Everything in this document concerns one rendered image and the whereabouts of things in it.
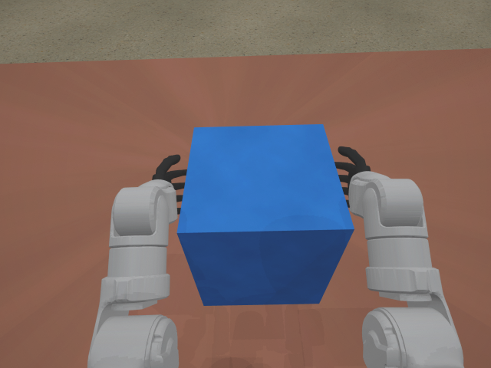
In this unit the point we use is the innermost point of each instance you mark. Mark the right robot hand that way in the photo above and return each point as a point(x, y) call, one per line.
point(360, 166)

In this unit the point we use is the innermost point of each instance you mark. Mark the left robot upper arm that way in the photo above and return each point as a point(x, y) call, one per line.
point(136, 341)

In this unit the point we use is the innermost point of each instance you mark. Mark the right robot upper arm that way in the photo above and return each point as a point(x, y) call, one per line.
point(409, 337)

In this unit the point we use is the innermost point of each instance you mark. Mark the carton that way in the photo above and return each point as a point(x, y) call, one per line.
point(263, 218)

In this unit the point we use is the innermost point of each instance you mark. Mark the robot right forearm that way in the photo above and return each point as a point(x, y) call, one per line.
point(398, 250)

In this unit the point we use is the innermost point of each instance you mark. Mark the left robot hand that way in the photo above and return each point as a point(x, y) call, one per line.
point(161, 173)

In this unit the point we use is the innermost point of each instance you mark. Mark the robot left forearm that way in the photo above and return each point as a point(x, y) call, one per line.
point(139, 232)

